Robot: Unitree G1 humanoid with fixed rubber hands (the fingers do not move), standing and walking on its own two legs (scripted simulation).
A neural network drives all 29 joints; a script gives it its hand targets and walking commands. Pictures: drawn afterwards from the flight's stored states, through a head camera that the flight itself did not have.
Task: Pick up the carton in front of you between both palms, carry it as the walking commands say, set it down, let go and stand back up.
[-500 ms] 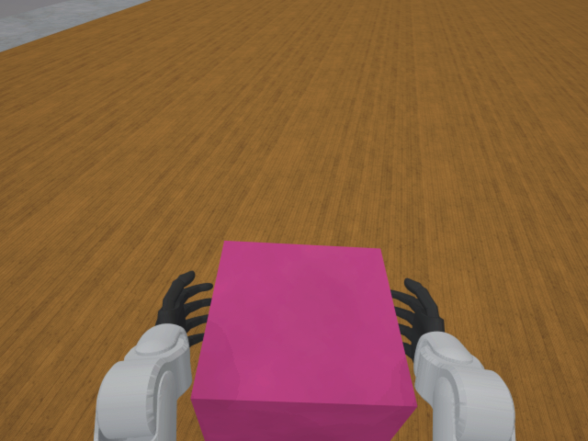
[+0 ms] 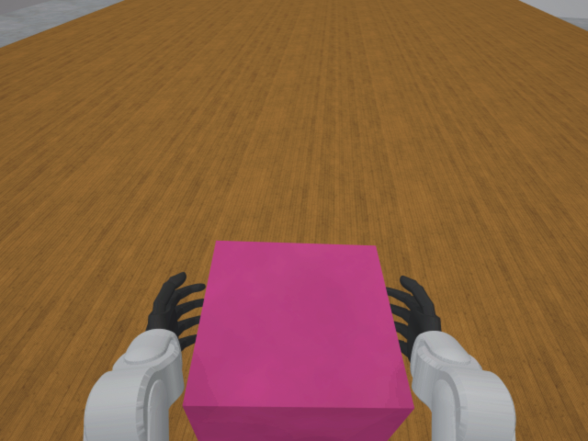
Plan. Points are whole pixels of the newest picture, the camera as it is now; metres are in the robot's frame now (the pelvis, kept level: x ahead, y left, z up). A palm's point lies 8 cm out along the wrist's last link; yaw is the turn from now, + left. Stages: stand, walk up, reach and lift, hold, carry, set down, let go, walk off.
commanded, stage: carry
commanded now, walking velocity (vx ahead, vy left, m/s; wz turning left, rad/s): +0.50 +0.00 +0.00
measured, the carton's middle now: (292, 360) +0.25 +0.00 +0.02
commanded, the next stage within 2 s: none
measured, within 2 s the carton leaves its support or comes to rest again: neither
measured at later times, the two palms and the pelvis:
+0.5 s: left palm (194, 195) +0.55 +0.17 +0.07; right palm (352, 194) +0.55 -0.13 +0.08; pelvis +0.32 +0.01 -0.02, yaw +0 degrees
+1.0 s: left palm (233, 125) +0.85 +0.12 +0.07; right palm (348, 127) +0.87 -0.18 +0.06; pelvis +0.63 -0.04 -0.01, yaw +2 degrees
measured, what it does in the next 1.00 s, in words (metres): walks ahead: right foot, then left foot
